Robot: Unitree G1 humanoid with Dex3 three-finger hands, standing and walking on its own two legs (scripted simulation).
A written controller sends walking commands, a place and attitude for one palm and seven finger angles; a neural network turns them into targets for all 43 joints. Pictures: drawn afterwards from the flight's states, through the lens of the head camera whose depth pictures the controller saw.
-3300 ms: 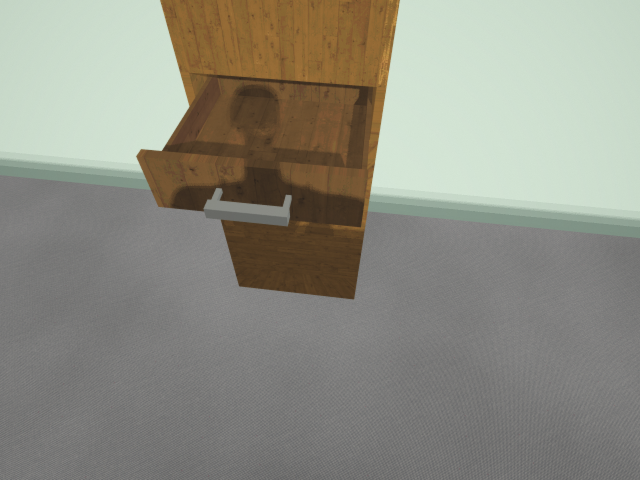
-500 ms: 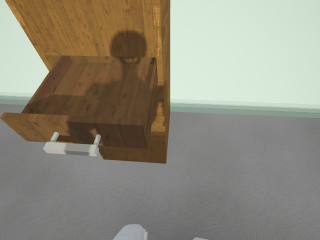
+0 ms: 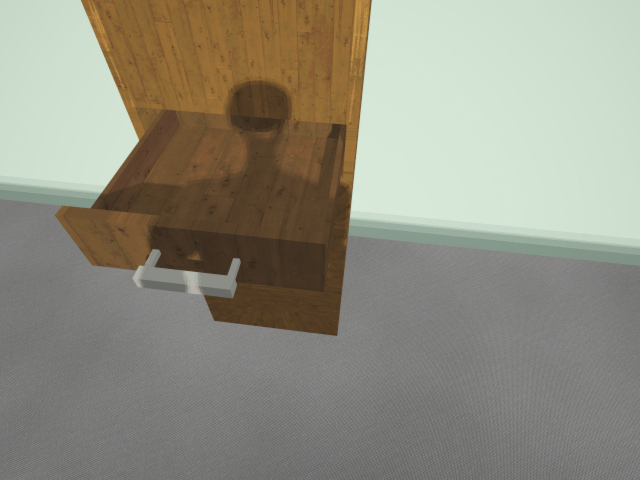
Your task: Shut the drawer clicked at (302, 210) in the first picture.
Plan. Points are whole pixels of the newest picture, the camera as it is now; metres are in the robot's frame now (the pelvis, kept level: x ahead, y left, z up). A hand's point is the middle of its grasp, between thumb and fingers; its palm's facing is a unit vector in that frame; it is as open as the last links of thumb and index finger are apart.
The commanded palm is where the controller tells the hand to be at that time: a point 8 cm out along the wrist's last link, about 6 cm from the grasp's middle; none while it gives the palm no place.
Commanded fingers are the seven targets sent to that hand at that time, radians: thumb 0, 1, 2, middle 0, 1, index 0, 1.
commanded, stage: come to a stop and stand still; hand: left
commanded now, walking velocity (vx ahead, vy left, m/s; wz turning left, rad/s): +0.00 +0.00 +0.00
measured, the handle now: (190, 270) +0.38 +0.23 +0.01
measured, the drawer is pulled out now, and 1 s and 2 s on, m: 0.28 0.28 0.28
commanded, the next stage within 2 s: look again from close up in 0.20 s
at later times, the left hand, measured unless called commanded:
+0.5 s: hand out of the picture +0.05 +0.23 -0.17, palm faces -0.02 -0.97 -0.26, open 7.3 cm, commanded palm none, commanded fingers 0.00 0.90 0.90 -0.20 -0.30 -0.20 -0.30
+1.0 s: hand out of the picture +0.03 +0.25 -0.17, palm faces -0.03 -0.97 -0.24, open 7.4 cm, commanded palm none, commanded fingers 0.00 0.90 0.90 -0.20 -0.30 -0.20 -0.30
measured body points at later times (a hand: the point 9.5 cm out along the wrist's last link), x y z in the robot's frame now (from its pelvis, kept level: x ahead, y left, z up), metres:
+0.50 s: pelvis +0.01 +0.03 +0.00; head +0.01 +0.03 +0.45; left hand +0.05 +0.28 -0.15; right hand +0.00 -0.21 -0.16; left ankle -0.02 +0.14 -0.73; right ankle +0.02 -0.11 -0.73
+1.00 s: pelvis +0.00 +0.05 +0.00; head +0.01 +0.05 +0.45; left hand +0.04 +0.30 -0.15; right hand +0.05 -0.19 -0.15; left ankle -0.02 +0.14 -0.73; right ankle +0.02 -0.11 -0.73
